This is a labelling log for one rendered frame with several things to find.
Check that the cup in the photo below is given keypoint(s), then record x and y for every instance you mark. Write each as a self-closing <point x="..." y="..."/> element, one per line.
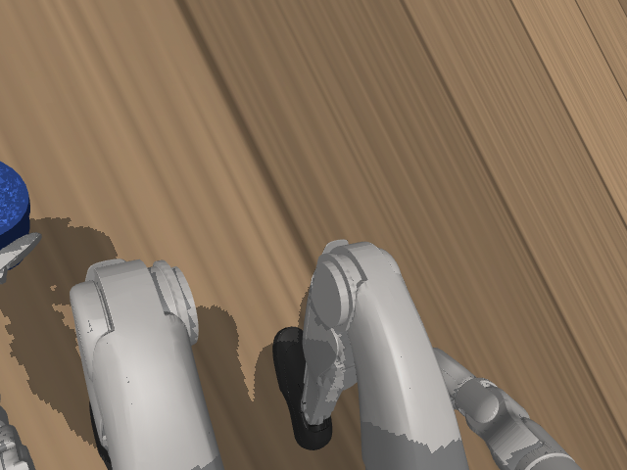
<point x="14" y="207"/>

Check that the left robot arm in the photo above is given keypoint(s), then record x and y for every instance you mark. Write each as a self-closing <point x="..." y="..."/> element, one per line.
<point x="13" y="455"/>

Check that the left robot foot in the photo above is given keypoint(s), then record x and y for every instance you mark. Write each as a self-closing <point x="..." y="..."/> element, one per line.
<point x="102" y="452"/>

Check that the right robot foot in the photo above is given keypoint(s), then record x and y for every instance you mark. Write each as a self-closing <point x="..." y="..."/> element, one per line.
<point x="289" y="362"/>

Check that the right robot hand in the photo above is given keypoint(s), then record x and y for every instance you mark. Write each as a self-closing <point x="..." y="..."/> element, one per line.
<point x="455" y="375"/>

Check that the right robot arm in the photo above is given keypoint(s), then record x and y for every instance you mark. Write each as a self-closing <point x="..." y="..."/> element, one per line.
<point x="515" y="441"/>

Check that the left robot hand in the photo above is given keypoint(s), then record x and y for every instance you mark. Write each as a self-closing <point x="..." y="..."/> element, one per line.
<point x="17" y="251"/>

